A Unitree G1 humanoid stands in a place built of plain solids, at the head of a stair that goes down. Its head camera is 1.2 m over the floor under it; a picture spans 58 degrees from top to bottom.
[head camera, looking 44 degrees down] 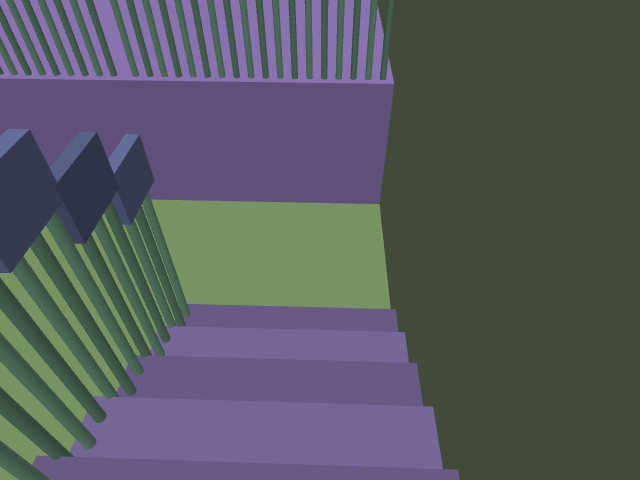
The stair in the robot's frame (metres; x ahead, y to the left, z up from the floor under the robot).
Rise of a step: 0.16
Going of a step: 0.27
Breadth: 1.25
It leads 2 degrees to the right of straight ahead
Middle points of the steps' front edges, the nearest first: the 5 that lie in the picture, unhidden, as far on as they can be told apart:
0.46 0.22 -0.16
0.73 0.21 -0.32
1.00 0.20 -0.49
1.27 0.20 -0.65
1.54 0.19 -0.81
